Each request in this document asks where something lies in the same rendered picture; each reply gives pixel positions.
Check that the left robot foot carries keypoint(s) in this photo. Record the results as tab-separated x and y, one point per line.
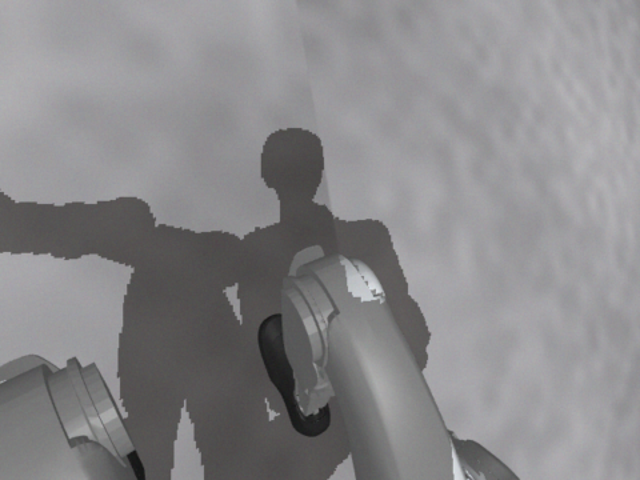
136	465

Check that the right robot hand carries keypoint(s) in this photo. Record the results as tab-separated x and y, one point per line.
478	463

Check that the right robot foot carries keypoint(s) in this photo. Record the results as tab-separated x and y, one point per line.
270	339

